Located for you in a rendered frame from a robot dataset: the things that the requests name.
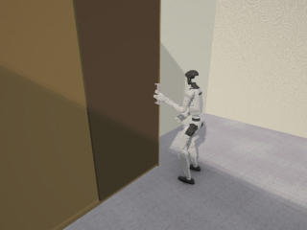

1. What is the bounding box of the left robot thigh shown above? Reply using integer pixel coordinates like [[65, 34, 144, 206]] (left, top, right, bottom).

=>
[[177, 125, 196, 157]]

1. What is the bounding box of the right robot hand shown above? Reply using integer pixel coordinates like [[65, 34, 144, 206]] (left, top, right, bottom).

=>
[[176, 112, 188, 123]]

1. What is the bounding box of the handle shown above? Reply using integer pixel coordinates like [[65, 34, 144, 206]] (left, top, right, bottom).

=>
[[155, 83, 160, 104]]

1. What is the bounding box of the robot right foot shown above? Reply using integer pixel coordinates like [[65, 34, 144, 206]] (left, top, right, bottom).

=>
[[189, 164, 201, 172]]

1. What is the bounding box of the left robot hand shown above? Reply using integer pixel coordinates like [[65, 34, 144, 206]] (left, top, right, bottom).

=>
[[153, 90, 166, 102]]

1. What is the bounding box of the wardrobe door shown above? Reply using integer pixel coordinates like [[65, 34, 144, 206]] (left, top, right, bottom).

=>
[[72, 0, 159, 201], [0, 0, 99, 230]]

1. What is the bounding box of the robot left upper arm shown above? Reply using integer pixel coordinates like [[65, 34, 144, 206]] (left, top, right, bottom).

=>
[[180, 89, 196, 113]]

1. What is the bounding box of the left robot forearm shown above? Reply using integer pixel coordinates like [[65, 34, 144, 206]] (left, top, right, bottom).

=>
[[163, 97, 184, 113]]

